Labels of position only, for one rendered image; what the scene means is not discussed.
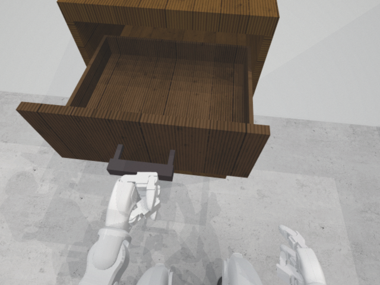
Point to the robot left forearm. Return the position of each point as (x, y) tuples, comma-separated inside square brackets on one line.
[(108, 258)]

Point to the robot right hand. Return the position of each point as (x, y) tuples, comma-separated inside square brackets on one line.
[(304, 267)]

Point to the handle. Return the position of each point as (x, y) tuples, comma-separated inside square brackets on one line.
[(120, 167)]

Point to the robot right thigh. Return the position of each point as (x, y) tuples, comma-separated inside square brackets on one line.
[(239, 271)]

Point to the drawer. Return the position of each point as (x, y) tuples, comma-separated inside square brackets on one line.
[(156, 95)]

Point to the robot left hand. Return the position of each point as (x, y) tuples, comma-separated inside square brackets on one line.
[(141, 190)]

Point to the cabinet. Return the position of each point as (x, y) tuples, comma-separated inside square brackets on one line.
[(231, 22)]

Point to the robot right shin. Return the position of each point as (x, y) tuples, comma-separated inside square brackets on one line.
[(237, 255)]

